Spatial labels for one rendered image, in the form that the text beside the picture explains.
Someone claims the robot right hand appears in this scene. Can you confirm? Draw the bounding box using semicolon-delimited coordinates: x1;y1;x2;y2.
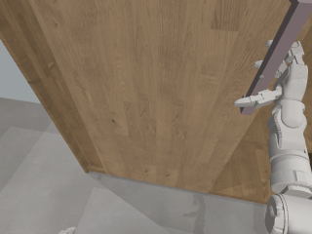
233;40;308;109

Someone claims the right robot upper arm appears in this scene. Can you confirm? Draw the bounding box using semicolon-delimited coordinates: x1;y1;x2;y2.
264;193;312;234

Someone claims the wardrobe door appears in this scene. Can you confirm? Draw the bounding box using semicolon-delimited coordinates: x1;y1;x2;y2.
29;0;312;194
16;0;103;168

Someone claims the robot right forearm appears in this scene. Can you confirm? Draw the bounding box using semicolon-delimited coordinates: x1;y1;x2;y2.
267;99;312;200

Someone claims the handle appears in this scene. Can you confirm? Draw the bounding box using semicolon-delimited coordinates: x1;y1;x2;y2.
0;0;52;79
240;0;312;116

